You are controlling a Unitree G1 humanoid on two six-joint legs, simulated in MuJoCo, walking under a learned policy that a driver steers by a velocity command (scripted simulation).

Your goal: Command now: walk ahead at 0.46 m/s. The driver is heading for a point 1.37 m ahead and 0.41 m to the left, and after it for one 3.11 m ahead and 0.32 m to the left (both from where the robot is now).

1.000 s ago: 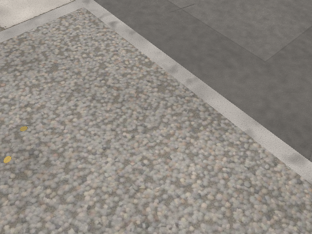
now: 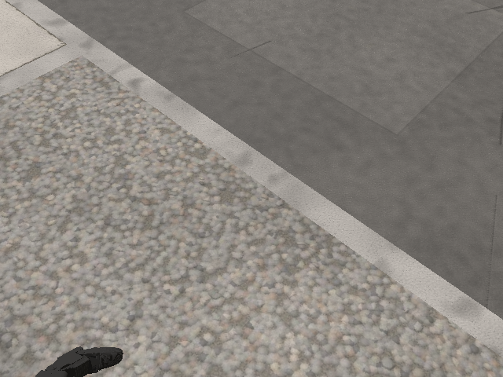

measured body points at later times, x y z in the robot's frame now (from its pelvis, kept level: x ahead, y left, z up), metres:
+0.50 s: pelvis +0.29 -0.03 +0.00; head +0.31 -0.02 +0.45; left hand +0.29 +0.25 -0.13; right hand +0.48 -0.27 -0.10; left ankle +0.46 +0.16 -0.68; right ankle +0.22 -0.13 -0.74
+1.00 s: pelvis +0.57 +0.07 +0.01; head +0.60 +0.10 +0.46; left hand +0.68 +0.39 -0.08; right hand +0.75 -0.17 -0.09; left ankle +0.51 +0.13 -0.74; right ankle +0.82 -0.03 -0.68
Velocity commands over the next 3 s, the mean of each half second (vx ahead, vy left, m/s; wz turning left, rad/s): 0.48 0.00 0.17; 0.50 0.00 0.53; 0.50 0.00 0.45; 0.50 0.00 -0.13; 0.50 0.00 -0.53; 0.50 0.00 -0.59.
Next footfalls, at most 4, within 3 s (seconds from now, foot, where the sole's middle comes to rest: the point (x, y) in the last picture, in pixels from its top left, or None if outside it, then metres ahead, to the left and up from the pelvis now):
0.12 right None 0.26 -0.13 -0.78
0.66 left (175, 351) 0.54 0.14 -0.78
1.14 right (206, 241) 0.88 0.05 -0.78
1.62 left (83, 231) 0.94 0.42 -0.78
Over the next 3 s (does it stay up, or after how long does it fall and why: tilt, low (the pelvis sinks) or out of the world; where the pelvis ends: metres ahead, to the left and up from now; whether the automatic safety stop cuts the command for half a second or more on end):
stays up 1.56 0.53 0.00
